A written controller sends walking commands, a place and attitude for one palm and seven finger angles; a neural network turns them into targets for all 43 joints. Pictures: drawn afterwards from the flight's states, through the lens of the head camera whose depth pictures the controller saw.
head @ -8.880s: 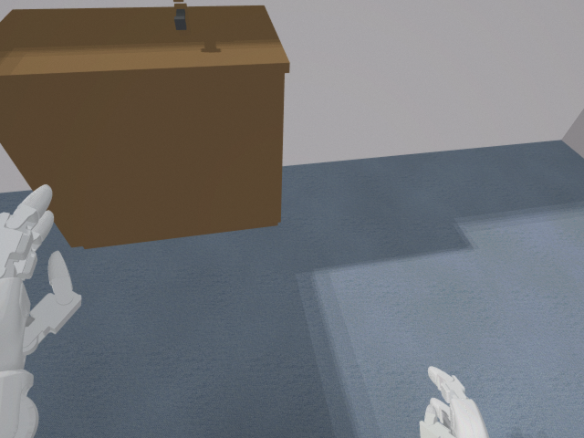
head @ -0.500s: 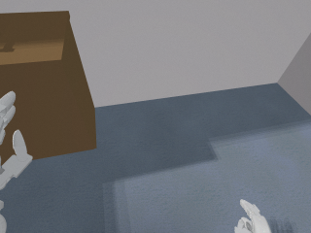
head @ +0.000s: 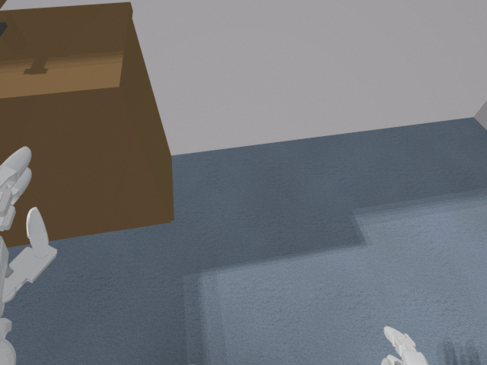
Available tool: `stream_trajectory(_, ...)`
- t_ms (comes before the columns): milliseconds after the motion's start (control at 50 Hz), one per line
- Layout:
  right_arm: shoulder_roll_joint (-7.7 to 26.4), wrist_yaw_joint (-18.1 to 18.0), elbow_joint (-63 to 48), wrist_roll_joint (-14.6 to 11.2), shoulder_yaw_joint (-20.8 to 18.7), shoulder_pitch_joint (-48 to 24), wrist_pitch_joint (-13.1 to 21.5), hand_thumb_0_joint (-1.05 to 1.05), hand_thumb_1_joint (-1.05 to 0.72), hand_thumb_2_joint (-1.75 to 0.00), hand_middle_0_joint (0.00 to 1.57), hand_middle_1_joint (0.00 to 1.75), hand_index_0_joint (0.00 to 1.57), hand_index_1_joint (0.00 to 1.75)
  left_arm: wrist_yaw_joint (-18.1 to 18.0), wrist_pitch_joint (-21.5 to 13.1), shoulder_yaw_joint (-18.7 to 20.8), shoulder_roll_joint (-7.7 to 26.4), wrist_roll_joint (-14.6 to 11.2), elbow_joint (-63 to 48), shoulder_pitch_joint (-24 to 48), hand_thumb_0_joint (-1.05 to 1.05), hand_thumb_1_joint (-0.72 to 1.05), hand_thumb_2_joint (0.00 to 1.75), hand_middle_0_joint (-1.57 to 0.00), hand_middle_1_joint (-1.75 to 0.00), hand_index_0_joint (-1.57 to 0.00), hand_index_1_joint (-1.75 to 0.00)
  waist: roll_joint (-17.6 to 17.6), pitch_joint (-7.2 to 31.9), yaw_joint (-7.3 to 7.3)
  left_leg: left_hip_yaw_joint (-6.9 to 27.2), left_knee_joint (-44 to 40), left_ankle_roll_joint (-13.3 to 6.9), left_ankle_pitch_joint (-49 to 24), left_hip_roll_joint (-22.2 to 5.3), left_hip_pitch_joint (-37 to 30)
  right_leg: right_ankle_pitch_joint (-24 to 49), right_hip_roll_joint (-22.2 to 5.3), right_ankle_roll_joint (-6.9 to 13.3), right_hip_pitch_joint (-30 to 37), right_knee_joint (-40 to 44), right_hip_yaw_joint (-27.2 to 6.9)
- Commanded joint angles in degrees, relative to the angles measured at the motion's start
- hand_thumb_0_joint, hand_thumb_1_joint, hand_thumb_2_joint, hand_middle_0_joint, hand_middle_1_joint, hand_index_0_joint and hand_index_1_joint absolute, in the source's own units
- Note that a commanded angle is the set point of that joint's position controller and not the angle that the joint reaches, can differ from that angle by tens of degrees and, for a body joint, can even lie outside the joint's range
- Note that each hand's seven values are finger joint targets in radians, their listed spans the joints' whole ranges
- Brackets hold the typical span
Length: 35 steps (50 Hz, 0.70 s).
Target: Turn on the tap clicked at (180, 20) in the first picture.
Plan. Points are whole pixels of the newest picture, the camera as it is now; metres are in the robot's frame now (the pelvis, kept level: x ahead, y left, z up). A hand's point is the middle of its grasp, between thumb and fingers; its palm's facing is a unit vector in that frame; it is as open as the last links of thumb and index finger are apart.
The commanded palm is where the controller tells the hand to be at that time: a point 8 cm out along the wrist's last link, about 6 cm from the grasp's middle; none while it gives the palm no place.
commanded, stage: take the last steps up to it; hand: left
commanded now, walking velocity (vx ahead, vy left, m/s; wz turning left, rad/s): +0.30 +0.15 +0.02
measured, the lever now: out of the picture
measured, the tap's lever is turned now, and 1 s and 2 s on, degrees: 0 0 0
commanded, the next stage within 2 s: come to a stop and stand still in 1.12 s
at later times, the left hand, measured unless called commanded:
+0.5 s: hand (53, 180) +0.31 +0.28 +0.16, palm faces +0.38 -0.78 -0.50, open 7.4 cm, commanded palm +0.26 +0.32 +0.18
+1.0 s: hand (49, 106) +0.44 +0.34 +0.18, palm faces +0.35 -0.78 -0.53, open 7.4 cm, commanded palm +0.39 +0.40 +0.18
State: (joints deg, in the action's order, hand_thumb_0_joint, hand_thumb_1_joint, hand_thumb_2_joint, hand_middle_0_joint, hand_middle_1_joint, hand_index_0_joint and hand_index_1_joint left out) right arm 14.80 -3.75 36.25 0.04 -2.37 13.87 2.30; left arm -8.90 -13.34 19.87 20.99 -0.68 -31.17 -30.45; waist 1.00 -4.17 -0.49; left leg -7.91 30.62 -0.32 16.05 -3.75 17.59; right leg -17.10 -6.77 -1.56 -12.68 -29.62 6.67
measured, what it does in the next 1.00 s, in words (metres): walks ahead: left foot, then right foot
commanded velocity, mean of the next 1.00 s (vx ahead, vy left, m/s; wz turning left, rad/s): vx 0.27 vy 0.15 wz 0.04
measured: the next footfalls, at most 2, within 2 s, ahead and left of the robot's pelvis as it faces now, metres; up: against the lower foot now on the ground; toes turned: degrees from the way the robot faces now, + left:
left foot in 0.02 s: +0.07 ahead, +0.14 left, +0.00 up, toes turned +9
right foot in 0.30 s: +0.11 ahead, -0.06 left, +0.00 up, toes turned -12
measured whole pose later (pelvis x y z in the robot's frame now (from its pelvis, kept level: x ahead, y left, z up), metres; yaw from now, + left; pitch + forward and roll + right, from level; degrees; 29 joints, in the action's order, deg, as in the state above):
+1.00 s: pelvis +0.23 +0.12 -0.02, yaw +0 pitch +1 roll +1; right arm 8.2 -2.4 35.5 -1.1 1.3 11.8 5.3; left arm -7.9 -13.8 21.7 23.3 -1.4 -33.8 -30.4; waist -2.6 -3.5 -0.1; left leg -9.9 37.1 -1.0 19.9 -3.6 17.8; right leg -17.2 -3.6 0.7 -19.1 -36.0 10.7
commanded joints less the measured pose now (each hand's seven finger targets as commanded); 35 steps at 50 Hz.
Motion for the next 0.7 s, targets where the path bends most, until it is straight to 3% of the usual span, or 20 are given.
stream_trajectory(0,4.9,-0.7,-9.6,-0.6,-2.7,-4.1,4.2,0.0,-0.9,-0.9,0.2,0.3,0.2,0.3,-1.7,-4.1,6.2,8.1,-0.3,-13.8,7.6,0.0,0.9,0.9,-0.2,-0.3,-0.2,-0.3,-18.1,11.5,1.58,17.5,-10.8,-6.6,-7.0,-12.5,-21.4,-9.9,2.0,0.6,-15.1,-19.8,1.3)
stream_trajectory(20,4.1,-0.4,-10.1,-0.5,-2.2,-4.6,4.5,0.0,-0.9,-0.9,0.2,0.3,0.2,0.3,-2.0,-4.5,6.7,9.3,0.5,-13.6,7.4,0.0,0.9,0.9,-0.2,-0.3,-0.2,-0.3,-17.8,10.5,1.29,25.5,-14.1,-11.2,-14.1,-17.7,-20.8,-18.9,4.0,0.7,-20.2,-31.0,-0.2)
stream_trajectory(40,3.8,-0.1,-8.8,-0.7,-2.2,-5.3,4.7,0.0,-0.9,-0.9,0.2,0.3,0.2,0.3,-1.3,-4.5,7.3,10.3,0.9,-8.2,6.5,0.0,0.9,0.9,-0.2,-0.3,-0.2,-0.3,-13.7,8.2,1.22,24.9,-15.5,-13.0,-6.6,-18.6,-14.5,-17.9,2.3,1.1,-21.3,-36.0,-2.5)
stream_trajectory(60,3.4,-0.1,-8.1,-0.6,-1.9,-6.1,4.5,0.0,-0.9,-0.9,0.2,0.3,0.2,0.3,-1.1,-3.9,7.9,10.5,0.4,-7.3,6.4,0.0,0.9,0.9,-0.2,-0.3,-0.2,-0.3,-14.4,6.9,1.18,23.0,-15.1,-13.7,-3.3,-17.5,-11.4,-16.0,0.4,0.6,-21.7,-35.9,-3.0)
stream_trajectory(140,2.9,0.6,-7.6,-1.1,-1.4,-6.2,5.7,0.0,-0.9,-0.9,0.2,0.3,0.2,0.3,-0.7,-4.4,6.4,8.5,-0.3,-12.6,5.3,0.0,0.9,0.9,-0.2,-0.3,-0.2,-0.3,-14.7,7.2,0.33,10.7,-12.3,-10.4,-10.9,-11.3,-8.6,-9.1,1.2,-0.2,-14.6,-21.7,1.0)
stream_trajectory(240,2.7,0.4,-7.7,-0.6,-0.4,-6.8,5.4,0.0,-0.9,-0.9,0.2,0.3,0.2,0.3,-0.8,-2.6,7.3,9.4,-0.5,-9.5,4.3,0.0,0.9,0.9,-0.2,-0.3,-0.2,-0.3,-9.3,9.0,-0.31,6.6,-3.2,-6.3,-8.2,-9.2,-1.8,-0.8,3.7,0.7,3.4,1.2,4.1)
stream_trajectory(260,2.3,0.2,-7.3,-0.5,-0.4,-6.6,4.8,0.0,-0.9,-0.9,0.2,0.3,0.2,0.3,-0.8,-2.2,8.3,10.5,-0.2,-7.4,4.7,0.0,0.9,0.9,-0.2,-0.3,-0.2,-0.3,-1.5,10.5,-0.52,4.6,6.6,-5.0,-5.3,-7.0,3.7,2.1,-0.6,2.7,10.0,6.0,-1.9)
stream_trajectory(280,1.1,0.5,-7.8,-0.5,-0.5,-6.5,4.0,0.0,-0.9,-0.9,0.2,0.3,0.2,0.3,-0.7,-1.8,9.1,11.8,0.2,-5.7,5.1,0.0,0.9,0.9,-0.2,-0.3,-0.2,-0.3,13.8,11.3,-0.16,-0.7,22.3,-2.0,4.4,-0.1,15.5,3.8,-12.8,8.0,16.5,10.5,-22.0)
stream_trajectory(300,1.9,1.0,-9.0,-0.3,-0.5,-8.3,3.5,0.0,-0.9,-0.9,0.2,0.3,0.2,0.3,-0.6,-1.5,9.9,11.5,-0.9,-2.5,3.7,0.0,0.9,0.9,-0.2,-0.3,-0.2,-0.3,17.2,9.4,-0.64,3.8,35.0,0.0,14.3,2.8,24.9,7.3,-22.0,12.3,17.4,14.3,-36.1)
stream_trajectory(320,3.0,1.4,-8.0,-0.5,-1.2,-8.1,3.4,0.0,-0.9,-0.9,0.2,0.3,0.2,0.3,-0.3,-2.0,9.5,10.9,-1.5,-4.0,8.1,0.0,0.9,0.9,-0.2,-0.3,-0.2,-0.3,12.4,7.0,0.21,9.7,40.6,0.8,10.8,0.2,25.1,1.5,-22.5,12.2,13.0,15.9,-34.7)
stream_trajectory(340,3.0,1.5,-7.4,-0.6,-1.4,-7.7,3.3,0.0,-0.9,-0.9,0.2,0.3,0.2,0.3,0.0,-2.7,10.2,11.5,-1.5,-2.9,7.1,0.0,0.9,0.9,-0.2,-0.3,-0.2,-0.3,9.4,4.6,0.37,10.8,42.5,1.4,8.7,-1.7,26.1,0.9,-22.1,13.1,10.0,16.0,-32.2)
stream_trajectory(360,2.2,1.5,-6.9,-0.4,-0.6,-7.9,2.7,0.0,-0.9,-0.9,0.2,0.3,0.2,0.3,0.0,-3.6,10.5,11.3,-1.5,-3.7,5.4,0.0,0.9,0.9,-0.2,-0.3,-0.2,-0.3,5.0,4.1,0.35,10.2,42.2,2.0,6.2,-2.6,26.4,6.8,-19.9,12.5,9.5,14.6,-25.7)
stream_trajectory(380,1.6,1.5,-6.8,-0.2,0.1,-8.4,2.0,0.0,-0.9,-0.9,0.2,0.3,0.2,0.3,0.1,-4.2,10.1,10.8,-1.3,-4.1,3.6,0.0,0.9,0.9,-0.2,-0.3,-0.2,-0.3,3.8,4.0,-0.01,9.3,39.9,2.2,4.5,-3.0,26.1,15.0,-17.2,11.1,9.0,13.2,-18.1)
stream_trajectory(440,1.5,1.7,-7.5,0.0,0.2,-8.4,1.8,0.0,-0.9,-0.9,0.2,0.3,0.2,0.3,0.0,-5.5,8.2,9.8,-0.5,-7.5,5.8,0.0,0.9,0.9,-0.2,-0.3,-0.2,-0.3,6.9,6.8,0.55,5.5,25.6,1.6,2.0,-3.5,19.5,26.2,-13.8,8.7,9.1,10.1,-6.7)
stream_trajectory(540,1.1,1.3,-9.6,0.3,-0.9,-8.2,3.6,0.0,-0.9,-0.9,0.2,0.3,0.2,0.3,-1.5,-4.8,8.3,10.8,-0.2,-13.9,6.1,0.0,0.9,0.9,-0.2,-0.3,-0.2,-0.3,9.7,9.3,-1.61,-3.7,7.4,0.6,-0.5,0.9,6.5,30.8,-12.5,8.0,9.6,7.0,-4.4)
stream_trajectory(600,1.5,0.5,-9.8,0.0,-1.8,-5.9,3.5,0.0,-0.9,-0.9,0.2,0.3,0.2,0.3,-2.0,-4.4,9.8,11.3,-0.1,-13.7,4.5,0.0,0.9,0.9,-0.2,-0.3,-0.2,-0.3,6.8,12.3,0.2,-6.4,-3.7,0.6,-7.9,3.6,-4.8,29.9,-9.3,5.1,8.9,-2.4,-0.3)
stream_trajectory(620,2.1,0.1,-10.4,-0.2,-2.4,-5.3,3.5,0.0,-0.9,-0.9,0.2,0.3,0.2,0.3,-1.8,-4.9,9.6,11.0,-0.2,-15.1,5.1,0.0,0.9,0.9,-0.2,-0.3,-0.2,-0.3,1.2,14.4,1.12,-5.2,-6.4,-0.1,-9.4,2.9,-11.7,28.0,-7.3,3.4,5.4,-11.0,0.6)
stream_trajectory(640,3.3,0.1,-10.4,-0.4,-3.0,-4.9,3.4,0.0,-0.9,-0.9,0.2,0.3,0.2,0.3,-1.8,-5.6,10.0,10.9,-0.4,-15.7,5.5,0.0,0.9,0.9,-0.2,-0.3,-0.2,-0.3,-10.5,16.4,1.79,3.6,-6.5,-3.0,-14.3,-3.8,-19.9,13.0,-3.2,1.3,-3.9,-22.5,3.1)
stream_trajectory(660,4.3,0.4,-10.4,-0.6,-3.6,-4.9,3.3,0.0,-0.9,-0.9,0.2,0.3,0.2,0.3,-1.8,-5.9,9.7,10.2,-0.5,-15.6,5.0,0.0,0.9,0.9,-0.2,-0.3,-0.2,-0.3,-21.8,16.9,1.21,21.3,-8.5,-9.7,-26.5,-16.3,-25.4,-17.8,2.5,-0.1,-16.7,-35.7,1.8)
stream_trajectory(680,3.7,0.7,-10.8,-0.7,-3.1,-4.8,3.5,0.0,-0.9,-0.9,0.2,0.3,0.2,0.3,-2.1,-5.9,10.0,11.8,0.2,-12.7,5.2,0.0,0.9,0.9,-0.2,-0.3,-0.2,-0.3,-16.6,14.9,1.41,26.1,-10.5,-13.4,-24.6,-19.1,-21.0,-21.4,3.7,1.2,-19.3,-43.7,-2.4)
